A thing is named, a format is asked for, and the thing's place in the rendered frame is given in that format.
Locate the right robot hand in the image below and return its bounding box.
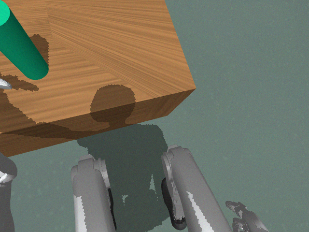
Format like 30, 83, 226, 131
225, 201, 269, 232

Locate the right robot foot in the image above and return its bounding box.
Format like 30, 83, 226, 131
161, 178, 187, 230

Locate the left robot arm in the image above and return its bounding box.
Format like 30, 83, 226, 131
0, 152, 17, 232

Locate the left robot foot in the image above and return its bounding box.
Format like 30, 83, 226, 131
108, 188, 116, 230

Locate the bottle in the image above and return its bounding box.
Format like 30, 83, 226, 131
0, 0, 49, 80

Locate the left robot hand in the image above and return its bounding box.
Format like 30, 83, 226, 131
0, 78, 12, 89

